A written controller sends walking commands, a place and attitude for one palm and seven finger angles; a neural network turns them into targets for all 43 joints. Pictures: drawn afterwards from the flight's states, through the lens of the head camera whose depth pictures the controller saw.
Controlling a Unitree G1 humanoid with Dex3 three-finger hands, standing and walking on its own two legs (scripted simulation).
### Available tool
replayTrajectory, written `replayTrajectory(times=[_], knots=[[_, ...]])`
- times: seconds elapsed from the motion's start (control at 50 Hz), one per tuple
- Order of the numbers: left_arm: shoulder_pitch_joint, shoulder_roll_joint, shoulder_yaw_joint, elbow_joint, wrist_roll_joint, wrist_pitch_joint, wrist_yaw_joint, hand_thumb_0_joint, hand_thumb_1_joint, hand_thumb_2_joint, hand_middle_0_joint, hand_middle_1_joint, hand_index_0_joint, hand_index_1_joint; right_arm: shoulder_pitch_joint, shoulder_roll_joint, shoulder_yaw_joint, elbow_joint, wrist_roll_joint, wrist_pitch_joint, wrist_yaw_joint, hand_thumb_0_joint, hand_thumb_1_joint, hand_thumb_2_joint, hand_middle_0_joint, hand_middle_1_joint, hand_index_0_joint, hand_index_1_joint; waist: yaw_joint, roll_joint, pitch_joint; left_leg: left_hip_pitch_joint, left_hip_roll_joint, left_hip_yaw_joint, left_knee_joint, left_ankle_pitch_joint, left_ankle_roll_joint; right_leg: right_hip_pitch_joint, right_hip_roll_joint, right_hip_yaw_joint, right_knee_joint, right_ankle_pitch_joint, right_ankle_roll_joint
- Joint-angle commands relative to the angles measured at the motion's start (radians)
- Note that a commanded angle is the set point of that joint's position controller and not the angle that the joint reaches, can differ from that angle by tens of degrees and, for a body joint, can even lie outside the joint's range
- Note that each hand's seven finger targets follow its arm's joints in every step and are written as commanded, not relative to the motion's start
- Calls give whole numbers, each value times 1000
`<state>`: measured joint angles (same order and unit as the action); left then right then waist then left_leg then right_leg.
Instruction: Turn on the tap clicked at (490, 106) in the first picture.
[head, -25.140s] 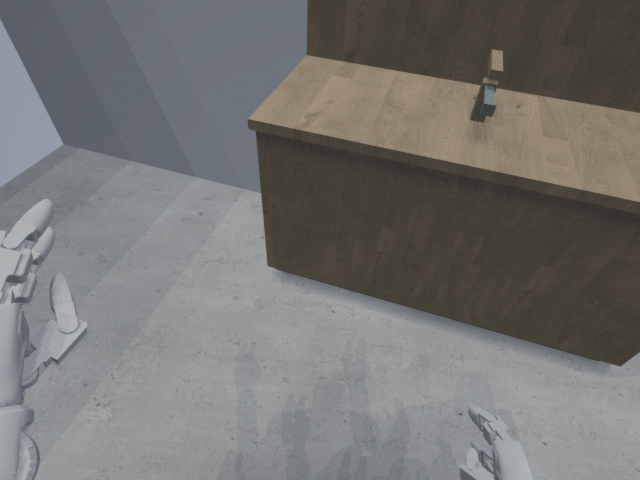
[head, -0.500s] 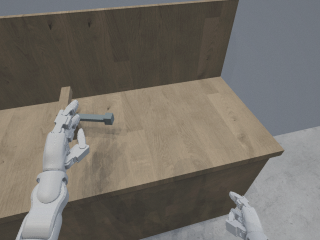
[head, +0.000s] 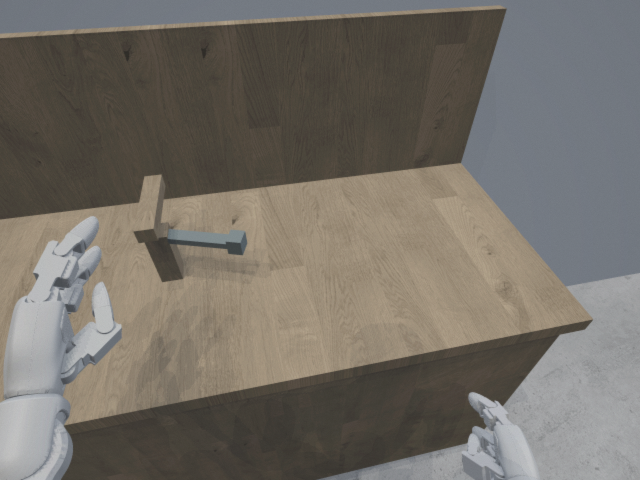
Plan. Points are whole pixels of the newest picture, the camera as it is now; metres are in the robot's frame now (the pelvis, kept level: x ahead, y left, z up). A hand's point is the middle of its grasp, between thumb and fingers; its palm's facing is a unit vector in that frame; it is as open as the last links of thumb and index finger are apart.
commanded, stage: draw the hand back beside the body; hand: left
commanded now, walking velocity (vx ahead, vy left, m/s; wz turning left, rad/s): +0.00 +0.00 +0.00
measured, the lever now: (236, 242) +0.44 +0.20 +0.04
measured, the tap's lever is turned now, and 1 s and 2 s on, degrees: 71 71 71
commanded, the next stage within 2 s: step back with the hand held close in 0.30 s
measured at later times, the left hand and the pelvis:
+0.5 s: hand (102, 321) +0.20 +0.24 +0.17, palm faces +0.42 -0.84 -0.35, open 7.4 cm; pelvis +0.00 -0.01 +0.00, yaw +0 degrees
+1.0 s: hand (52, 374) +0.15 +0.26 +0.16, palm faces +0.37 -0.81 -0.45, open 7.4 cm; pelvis -0.06 +0.02 -0.02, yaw -1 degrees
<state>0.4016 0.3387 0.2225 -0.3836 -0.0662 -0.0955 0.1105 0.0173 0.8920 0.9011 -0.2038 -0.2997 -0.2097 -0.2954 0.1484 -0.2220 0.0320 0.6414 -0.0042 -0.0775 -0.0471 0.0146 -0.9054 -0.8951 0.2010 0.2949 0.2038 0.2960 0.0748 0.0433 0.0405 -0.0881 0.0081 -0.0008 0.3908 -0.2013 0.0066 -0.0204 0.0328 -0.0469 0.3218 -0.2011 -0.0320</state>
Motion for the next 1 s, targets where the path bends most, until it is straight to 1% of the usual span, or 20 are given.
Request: replayTrajectory(times=[0.0,0.08,0.16,0.22,0.26,0.38,0.4,0.42,0.44,0.46,0.5,0.56,0.64,0.66,0.72,0.74,0.8,0.84,0.86,0.98], knots=[[-49,165,143,-231,-8,-67,13,0,900,900,-200,-300,-200,-300,-148,-112,-46,-168,6,-54,-8,0,-900,-900,200,300,200,300,5,23,-84,22,38,-52,-46,165,13,-53,-45,36,-51,137,-14],[-109,125,93,-210,-4,-62,9,0,900,900,-200,-300,-200,-300,-145,-114,-48,-163,8,-56,-13,0,-900,-900,200,300,200,300,-16,2,-65,25,41,-52,-44,133,16,-84,-47,37,-50,104,-8],[-160,153,110,-219,4,-71,20,0,900,900,-200,-300,-200,-300,-152,-120,-50,-154,5,-63,-21,0,-900,-900,200,300,200,300,-8,29,-103,46,27,-51,-42,119,21,-77,-44,42,-58,95,-11],[-130,146,103,-234,0,-68,20,0,900,900,-200,-300,-200,-300,-152,-111,-46,-162,5,-69,-21,0,-900,-900,200,300,200,300,-6,20,-91,33,30,-55,-44,114,20,-68,-50,38,-48,90,-8],[-136,165,121,-240,4,-75,26,0,900,900,-200,-300,-200,-300,-156,-112,-45,-156,3,-70,-21,0,-900,-900,200,300,200,300,-1,51,-95,35,23,-53,-44,104,20,-69,-46,41,-59,83,-13],[-90,154,124,-228,-1,-72,20,0,900,900,-200,-300,-200,-300,-147,-107,-43,-160,4,-71,-18,0,-900,-900,200,300,200,300,-4,29,-75,14,29,-55,-44,111,17,-67,-49,36,-51,90,-10],[-144,183,140,-287,-4,-78,22,0,900,900,-200,-300,-200,-300,-157,-110,-43,-167,4,-73,-17,0,-900,-900,200,300,200,300,1,53,-101,27,26,-55,-43,106,18,-62,-50,42,-55,89,-10],[-269,309,279,-360,-22,-114,32,0,900,900,-200,-300,-200,-300,-148,-111,-35,-222,19,-53,-28,0,-900,-900,200,300,200,300,-25,42,-5,-36,44,-70,5,47,32,-193,-98,164,-92,174,-3],[-273,296,266,-342,-17,-132,28,0,900,900,-200,-300,-200,-300,-150,-98,-30,-204,13,-45,-34,0,-900,-900,200,300,200,300,-30,43,-21,-45,42,-85,18,27,29,-195,-128,171,-83,204,-7],[-135,214,213,-216,-17,-122,20,0,900,900,-200,-300,-200,-300,-138,-99,-28,-185,6,-34,-35,0,-900,-900,200,300,200,300,-34,-26,-6,-54,45,-90,32,51,32,-217,-132,149,-78,234,-1],[-46,147,160,-172,-11,-103,4,0,900,900,-200,-300,-200,-300,-109,-113,-46,-215,13,-18,-28,0,-900,-900,200,300,200,300,-37,-70,-97,-36,62,-83,58,117,29,-199,-145,140,-33,287,8],[56,136,155,-192,-13,-106,0,0,900,900,-200,-300,-200,-300,-100,-125,-55,-234,15,-2,-31,0,-900,-900,200,300,200,300,-32,-12,-205,-18,80,-73,65,244,36,-172,-141,113,28,340,20],[68,217,219,-308,-11,-109,10,0,900,900,-200,-300,-200,-300,-117,-126,-61,-267,19,12,-38,0,-900,-900,200,300,200,300,-32,-58,-234,-45,91,-85,69,286,34,-189,-142,108,64,331,22],[80,212,222,-316,-10,-112,13,0,900,900,-200,-300,-200,-300,-109,-122,-64,-270,19,15,-40,0,-900,-900,200,300,200,300,-31,-80,-243,-58,92,-84,78,280,36,-187,-140,110,70,326,23],[60,244,248,-381,-10,-122,27,0,900,900,-200,-300,-200,-300,-106,-123,-71,-281,20,13,-43,0,-900,-900,200,300,200,300,-37,-60,-210,-109,87,-96,97,188,30,-234,-155,139,71,271,7],[36,275,268,-427,-6,-129,34,0,900,900,-200,-300,-200,-300,-114,-131,-72,-274,18,11,-45,0,-900,-900,200,300,200,300,-38,16,-215,-120,92,-106,83,173,32,-231,-154,142,83,247,0],[75,238,249,-430,-2,-138,44,0,900,900,-200,-300,-200,-300,-92,-132,-76,-274,18,-5,-45,0,-900,-900,200,300,200,300,-40,89,-192,-188,106,-137,43,21,36,-244,-119,122,109,120,7],[103,246,267,-418,2,-140,50,0,900,900,-200,-300,-200,-300,-92,-137,-76,-267,16,-15,-48,0,-900,-900,200,300,200,300,-42,97,-185,-221,115,-165,-4,-88,40,-245,-99,104,123,41,13],[118,215,249,-398,3,-140,50,0,900,900,-200,-300,-200,-300,-78,-133,-75,-263,14,-16,-48,0,-900,-900,200,300,200,300,-45,83,-186,-245,119,-171,-16,-143,44,-238,-86,91,131,5,19],[94,188,223,-352,12,-134,56,0,900,900,-200,-300,-200,-300,-59,-139,-76,-254,18,-32,-52,0,-900,-900,200,300,200,300,-61,-12,-136,-299,124,-183,-8,-309,50,-310,-94,114,103,-126,18]])
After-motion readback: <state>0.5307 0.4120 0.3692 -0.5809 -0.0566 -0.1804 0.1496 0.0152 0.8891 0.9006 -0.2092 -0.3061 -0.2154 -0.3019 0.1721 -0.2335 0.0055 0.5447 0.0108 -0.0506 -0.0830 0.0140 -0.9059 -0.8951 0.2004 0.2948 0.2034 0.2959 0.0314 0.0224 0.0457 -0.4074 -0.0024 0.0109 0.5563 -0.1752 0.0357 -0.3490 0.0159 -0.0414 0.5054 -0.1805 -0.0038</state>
